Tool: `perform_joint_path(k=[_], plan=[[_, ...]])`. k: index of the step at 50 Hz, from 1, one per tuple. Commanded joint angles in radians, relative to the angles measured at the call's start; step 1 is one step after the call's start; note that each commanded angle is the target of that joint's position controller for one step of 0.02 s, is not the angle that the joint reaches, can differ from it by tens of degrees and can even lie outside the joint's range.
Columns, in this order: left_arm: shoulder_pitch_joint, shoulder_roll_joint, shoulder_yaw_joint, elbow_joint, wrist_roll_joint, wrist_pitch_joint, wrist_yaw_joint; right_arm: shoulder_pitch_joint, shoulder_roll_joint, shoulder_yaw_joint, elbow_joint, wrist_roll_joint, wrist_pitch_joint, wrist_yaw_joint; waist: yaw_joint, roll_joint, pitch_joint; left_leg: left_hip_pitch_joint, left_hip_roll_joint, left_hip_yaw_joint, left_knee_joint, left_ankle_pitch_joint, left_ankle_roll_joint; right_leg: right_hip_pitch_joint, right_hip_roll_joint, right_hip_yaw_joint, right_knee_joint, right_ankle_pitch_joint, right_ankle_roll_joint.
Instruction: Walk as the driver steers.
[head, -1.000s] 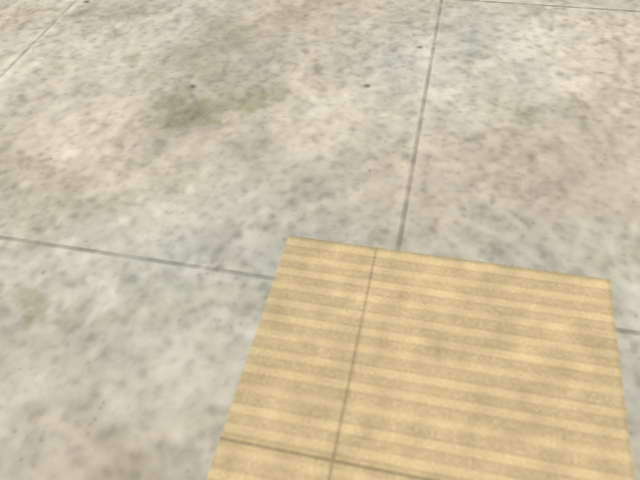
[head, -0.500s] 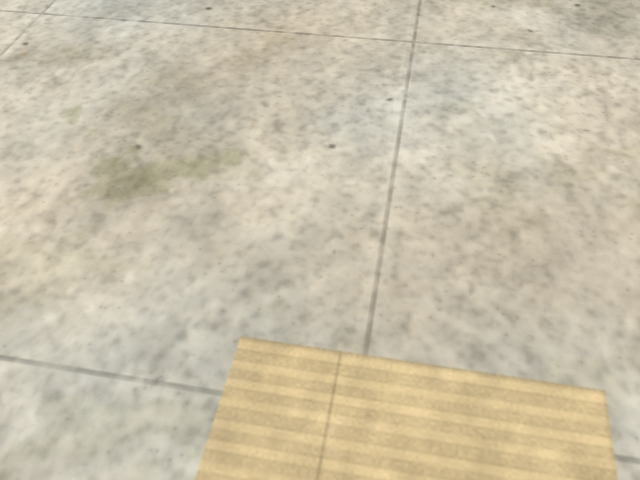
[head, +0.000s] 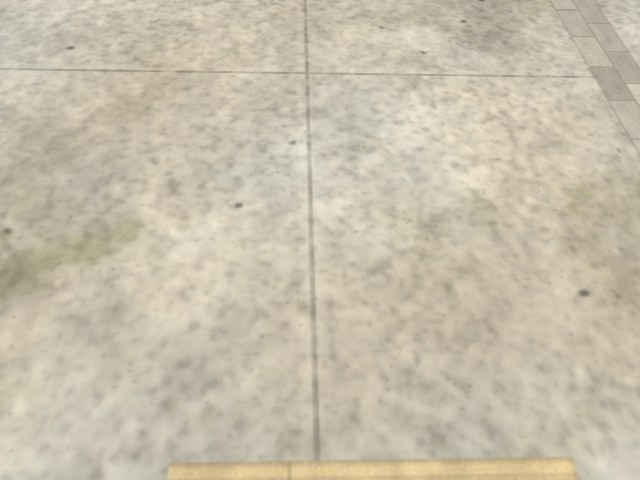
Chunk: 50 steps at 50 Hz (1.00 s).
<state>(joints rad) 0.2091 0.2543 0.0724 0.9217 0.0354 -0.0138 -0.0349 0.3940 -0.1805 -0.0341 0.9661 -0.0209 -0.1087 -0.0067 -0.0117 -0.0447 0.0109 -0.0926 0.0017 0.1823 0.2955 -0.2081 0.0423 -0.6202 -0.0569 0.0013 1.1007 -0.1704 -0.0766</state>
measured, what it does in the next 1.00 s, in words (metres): walks ahead: right foot, then left foot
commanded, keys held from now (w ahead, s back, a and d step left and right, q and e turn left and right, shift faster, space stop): w+e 0.40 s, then w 0.02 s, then w+q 0.58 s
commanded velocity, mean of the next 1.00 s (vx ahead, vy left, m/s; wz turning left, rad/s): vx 0.50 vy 0.00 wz -0.13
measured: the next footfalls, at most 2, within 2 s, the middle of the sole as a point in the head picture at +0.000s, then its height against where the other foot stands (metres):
right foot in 0.26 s outside the picture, level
left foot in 0.86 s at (353, 437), level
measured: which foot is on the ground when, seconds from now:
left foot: down 0.00-0.28, up 0.30-0.84, down 0.86-1.00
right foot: up 0.00-0.24, down 0.26-0.88, up 0.90-1.00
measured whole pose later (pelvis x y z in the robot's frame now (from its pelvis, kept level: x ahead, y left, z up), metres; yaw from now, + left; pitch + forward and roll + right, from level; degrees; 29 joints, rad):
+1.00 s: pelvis +0.53 -0.10 -0.02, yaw -5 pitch +0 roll +0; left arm 0.27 0.23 0.02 0.84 0.03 -0.08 0.00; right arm 0.27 -0.27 -0.06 0.85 -0.01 -0.03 0.02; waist 0.00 -0.01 0.05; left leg -0.28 -0.14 0.04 0.47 -0.19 0.15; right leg -0.40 0.01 0.00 1.25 -0.33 -0.04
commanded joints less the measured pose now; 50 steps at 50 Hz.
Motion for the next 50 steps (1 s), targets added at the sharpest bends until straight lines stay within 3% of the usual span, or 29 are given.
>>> perform_joint_path(k=[1,4,5,7,9,11,12,13,14,15,16,17,18,19,21,24,29,33,36,39,41,42,43,44,45,46,48,50], plan=[[-0.046,-0.005,-0.008,-0.077,0.006,0.002,-0.017,0.042,-0.099,-0.016,-0.028,-0.002,-0.008,-0.007,0.022,0.116,0.074,0.018,0.285,-0.116,-0.134,0.297,0.104,-0.116,-0.034,0.009,-0.090,0.097,0.022],[-0.135,-0.017,-0.020,-0.119,0.003,0.002,-0.041,0.035,-0.127,-0.023,-0.022,0.001,-0.003,-0.012,0.011,0.135,0.108,-0.004,0.274,-0.033,-0.144,0.301,0.098,-0.028,-0.023,-0.046,-0.297,0.173,0.011],[-0.184,-0.017,-0.024,-0.138,-0.012,0.001,-0.043,0.037,-0.142,-0.030,-0.027,0.000,-0.004,-0.014,-0.011,0.146,0.114,0.007,0.269,-0.009,-0.153,0.310,0.092,-0.006,-0.017,-0.075,-0.344,0.145,-0.004],[-0.223,-0.004,-0.023,-0.164,-0.004,0.000,-0.042,0.063,-0.161,-0.038,-0.014,-0.001,0.000,-0.018,-0.021,0.134,0.122,0.075,0.285,0.015,-0.137,0.367,0.086,0.017,-0.003,-0.110,-0.412,0.095,-0.029],[-0.214,0.006,-0.016,-0.172,0.001,-0.005,-0.030,0.081,-0.163,-0.039,-0.004,-0.002,0.011,-0.024,-0.012,0.135,0.106,0.149,0.292,0.052,-0.053,0.580,0.075,0.054,0.029,-0.144,-0.454,0.026,-0.061],[-0.108,0.024,-0.003,-0.150,0.004,-0.008,-0.021,0.069,-0.196,-0.049,-0.004,-0.004,0.026,-0.029,0.036,0.157,0.035,0.188,0.292,0.085,0.142,0.865,0.064,0.181,0.099,-0.173,-0.477,-0.065,-0.101],[0.002,0.040,0.010,-0.118,0.003,-0.015,-0.016,0.054,-0.213,-0.054,-0.011,-0.003,0.037,-0.027,0.082,0.146,-0.032,0.172,0.283,0.097,0.317,0.886,0.056,0.304,0.141,-0.177,-0.525,-0.069,-0.124],[0.152,0.083,0.031,-0.070,0.012,-0.023,-0.004,0.047,-0.213,-0.053,-0.027,-0.002,0.044,-0.022,0.146,0.093,-0.122,0.047,0.262,0.109,0.560,0.734,0.027,0.527,0.145,-0.122,-0.589,-0.061,-0.156],[0.221,0.195,0.062,-0.067,0.023,-0.027,0.012,0.067,-0.126,-0.033,-0.082,0.008,0.044,-0.013,0.140,-0.080,-0.223,-0.276,0.186,0.105,0.904,0.165,-0.016,0.796,-0.129,0.265,-0.630,-0.188,-0.241],[0.200,0.263,0.074,-0.096,-0.011,-0.016,0.017,0.017,-0.127,-0.037,-0.156,0.013,0.032,0.004,0.108,-0.175,-0.295,-0.556,-0.017,-0.070,1.157,-0.353,-0.057,0.914,-0.308,0.785,-0.822,-0.148,-0.362],[0.180,0.236,0.067,-0.088,-0.019,-0.005,0.024,-0.119,-0.175,-0.046,-0.183,0.006,0.025,0.007,0.123,-0.013,-0.169,-0.675,0.049,-0.187,1.148,-0.253,-0.043,0.854,-0.271,0.640,-0.847,-0.099,-0.317],[0.134,0.193,0.056,-0.086,-0.024,-0.006,0.032,-0.132,-0.155,-0.037,-0.191,0.015,0.012,0.010,0.087,0.009,-0.069,-0.662,0.087,-0.186,1.078,-0.155,-0.032,0.723,-0.245,0.504,-0.846,0.010,-0.284],[0.085,0.151,0.044,-0.093,-0.025,-0.012,0.033,-0.107,-0.147,-0.036,-0.172,0.012,0.010,0.008,0.038,0.060,-0.020,-0.591,0.119,-0.195,0.981,-0.113,-0.029,0.608,-0.188,0.406,-0.855,0.137,-0.237],[0.054,0.124,0.034,-0.098,-0.034,-0.020,0.036,-0.088,-0.144,-0.036,-0.168,-0.007,0.025,0.007,0.002,0.058,-0.005,-0.526,0.132,-0.202,0.926,-0.107,-0.036,0.529,-0.139,0.334,-0.863,0.218,-0.213],[0.050,0.100,0.022,-0.105,-0.039,-0.041,0.034,-0.055,-0.134,-0.034,-0.160,-0.026,0.062,0.013,-0.025,0.042,-0.031,-0.461,0.134,-0.196,0.874,-0.095,-0.052,0.483,-0.096,0.268,-0.877,0.316,-0.203],[0.121,0.103,0.015,-0.076,-0.035,-0.062,0.031,-0.092,-0.118,-0.029,-0.161,-0.020,0.084,0.027,-0.014,0.021,-0.011,-0.502,0.136,-0.167,0.770,0.007,-0.060,0.491,-0.075,0.189,-0.926,0.384,-0.163],[0.214,0.106,0.005,-0.049,-0.030,-0.070,0.031,-0.253,-0.136,-0.030,-0.199,0.000,0.089,0.034,0.050,-0.004,0.034,-0.631,0.124,-0.163,0.614,0.174,-0.036,0.614,-0.077,0.116,-0.962,0.422,-0.069],[0.244,0.094,-0.008,-0.031,-0.014,-0.078,0.043,-0.323,-0.126,-0.023,-0.217,0.006,0.082,0.041,0.071,-0.001,0.074,-0.660,0.064,-0.188,0.511,0.224,-0.006,0.689,-0.102,0.049,-0.979,0.457,-0.051],[0.256,0.082,-0.020,-0.012,-0.011,-0.080,0.057,-0.374,-0.117,-0.014,-0.239,-0.001,0.076,0.048,0.078,0.007,0.101,-0.655,0.031,-0.146,0.416,0.207,0.018,0.755,-0.121,-0.003,-0.969,0.558,-0.044],[0.240,0.099,-0.026,0.002,-0.007,-0.084,0.072,-0.356,-0.113,-0.008,-0.248,-0.003,0.072,0.046,0.051,-0.013,0.069,-0.507,-0.030,-0.061,0.319,0.126,0.063,0.785,-0.131,-0.065,-0.861,0.918,-0.019],[0.227,0.136,-0.019,0.007,-0.003,-0.079,0.085,-0.231,-0.140,-0.019,-0.216,-0.004,0.072,0.036,-0.007,-0.052,-0.003,-0.376,-0.089,-0.027,0.306,0.026,0.102,0.814,-0.146,-0.084,-0.667,1.208,-0.003],[0.209,0.156,-0.012,0.002,0.001,-0.071,0.086,-0.099,-0.168,-0.032,-0.176,-0.005,0.067,0.031,-0.063,-0.058,-0.064,-0.251,-0.105,-0.043,0.271,0.006,0.127,0.787,-0.150,-0.088,-0.499,1.207,0.000],[0.162,0.174,-0.007,-0.017,-0.007,-0.067,0.083,0.051,-0.196,-0.047,-0.134,-0.017,0.058,0.026,-0.148,-0.039,-0.124,-0.043,-0.079,-0.110,0.181,0.050,0.168,0.654,-0.130,-0.114,-0.266,1.033,0.006],[0.141,0.138,-0.019,-0.065,-0.012,-0.076,0.076,0.155,-0.286,-0.075,-0.120,-0.023,0.061,0.015,-0.179,0.099,-0.213,0.168,0.147,-0.396,0.171,0.070,0.252,0.429,-0.029,-0.159,0.092,0.476,0.010],[0.188,0.078,-0.022,-0.113,-0.023,-0.085,0.054,0.067,-0.331,-0.085,-0.141,-0.007,0.072,0.017,-0.055,0.294,-0.244,0.378,0.350,-0.945,0.063,0.188,0.420,0.001,0.185,-0.038,0.390,-0.357,0.046],[0.138,0.107,-0.026,-0.119,0.006,-0.092,0.044,0.014,-0.305,-0.086,-0.145,0.028,0.076,0.025,-0.059,0.105,-0.171,0.299,0.322,-0.857,0.018,0.095,0.403,-0.084,0.090,0.098,0.383,-0.266,0.021],[0.074,0.109,-0.025,-0.145,-0.011,-0.103,0.033,-0.069,-0.197,-0.058,-0.156,0.015,0.079,0.023,-0.001,-0.014,0.015,0.037,0.252,-0.657,-0.057,0.131,0.319,-0.055,0.015,0.069,0.230,-0.155,0.032],[0.088,0.085,-0.034,-0.151,0.012,-0.064,0.029,-0.093,-0.178,-0.047,-0.159,0.018,0.066,0.015,0.043,0.006,0.032,-0.090,0.161,-0.537,-0.086,0.234,0.267,0.030,-0.019,0.057,0.119,-0.140,0.067]])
